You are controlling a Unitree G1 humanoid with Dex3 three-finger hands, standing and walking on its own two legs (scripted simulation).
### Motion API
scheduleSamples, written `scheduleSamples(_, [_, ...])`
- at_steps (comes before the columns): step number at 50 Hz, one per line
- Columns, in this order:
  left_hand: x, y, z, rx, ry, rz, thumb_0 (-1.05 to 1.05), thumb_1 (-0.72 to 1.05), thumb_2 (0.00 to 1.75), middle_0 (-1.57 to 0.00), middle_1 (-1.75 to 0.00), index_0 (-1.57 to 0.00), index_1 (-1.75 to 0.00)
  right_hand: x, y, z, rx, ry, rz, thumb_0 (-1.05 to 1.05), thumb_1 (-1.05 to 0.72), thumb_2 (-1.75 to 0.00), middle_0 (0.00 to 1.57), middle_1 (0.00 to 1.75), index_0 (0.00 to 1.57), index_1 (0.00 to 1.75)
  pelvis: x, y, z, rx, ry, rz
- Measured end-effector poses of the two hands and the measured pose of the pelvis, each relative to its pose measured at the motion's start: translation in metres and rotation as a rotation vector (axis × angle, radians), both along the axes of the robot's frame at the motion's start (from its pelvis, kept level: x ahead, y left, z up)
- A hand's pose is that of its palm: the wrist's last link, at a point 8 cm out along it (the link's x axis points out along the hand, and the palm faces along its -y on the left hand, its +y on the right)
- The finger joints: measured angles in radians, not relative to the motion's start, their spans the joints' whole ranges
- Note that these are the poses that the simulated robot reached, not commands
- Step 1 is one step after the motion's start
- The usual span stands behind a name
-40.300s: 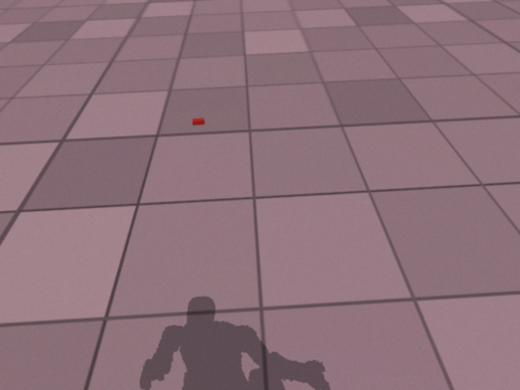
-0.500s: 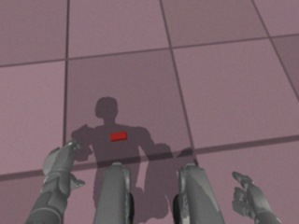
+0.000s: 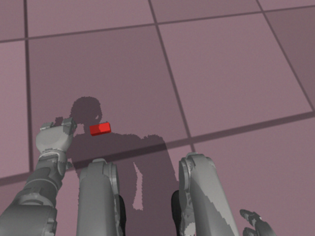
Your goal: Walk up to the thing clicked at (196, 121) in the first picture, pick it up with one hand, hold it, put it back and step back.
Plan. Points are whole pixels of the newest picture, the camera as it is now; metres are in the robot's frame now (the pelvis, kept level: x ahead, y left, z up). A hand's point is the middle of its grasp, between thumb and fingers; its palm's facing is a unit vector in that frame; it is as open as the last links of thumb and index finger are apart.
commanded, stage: rise first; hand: left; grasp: from above
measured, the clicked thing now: (100, 129) +0.49 +0.20 -0.37
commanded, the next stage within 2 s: none
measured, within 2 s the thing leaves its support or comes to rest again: neither
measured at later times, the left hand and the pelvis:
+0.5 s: hand (74, 142) +0.40 +0.25 -0.22, palm faces -0.44 -0.11 -0.89, open 12.7 cm; pelvis +0.01 +0.00 -0.04, yaw -1 degrees
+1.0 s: hand (76, 138) +0.42 +0.25 -0.24, palm faces -0.45 -0.10 -0.89, open 12.5 cm; pelvis +0.01 +0.00 -0.06, yaw -2 degrees
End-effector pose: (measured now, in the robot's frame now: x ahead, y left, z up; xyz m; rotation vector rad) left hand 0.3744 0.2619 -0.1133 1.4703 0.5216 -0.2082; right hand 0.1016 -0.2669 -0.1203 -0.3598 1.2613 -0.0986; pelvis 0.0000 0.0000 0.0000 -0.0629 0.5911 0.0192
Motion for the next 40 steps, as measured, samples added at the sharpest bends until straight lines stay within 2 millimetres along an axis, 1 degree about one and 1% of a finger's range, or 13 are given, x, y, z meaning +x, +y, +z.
scheduleSamples(8, [0.014,-0.003,-0.02,0.016,-0.011,-0.012,0.0,-0.25,0.78,-0.32,-0.77,-0.33,-0.77,-0.004,-0.001,-0.017,-0.004,0.014,0.006,0.01,-0.9,-0.9,0.2,0.3,0.2,0.3,0.0,0.0,-0.019,-0.005,-0.001,-0.005])
scheduleSamples(21, [0.03,-0.011,-0.045,0.009,0.001,0.011,0.0,-0.27,0.78,-0.28,-0.82,-0.3,-0.81,-0.014,0.007,-0.039,0.037,0.063,0.001,0.0,-0.9,-0.9,0.2,0.3,0.2,0.3,0.004,0.0,-0.036,-0.005,0.006,-0.016])
scheduleSamples(29, [0.039,-0.011,-0.054,0.008,0.002,0.009,0.0,-0.28,0.79,-0.27,-0.84,-0.29,-0.82,-0.023,0.006,-0.046,0.044,0.103,-0.002,0.0,-0.9,-0.9,0.2,0.3,0.2,0.3,0.007,-0.001,-0.043,-0.007,0.014,-0.02])
scheduleSamples(40, [0.046,-0.011,-0.063,0.002,0.011,0.002,0.0,-0.25,0.76,-0.28,-0.84,-0.31,-0.82,-0.029,-0.001,-0.046,0.033,0.13,0.009,0.0,-0.9,-0.9,0.2,0.3,0.2,0.3,0.009,0.0,-0.049,-0.01,0.013,-0.024])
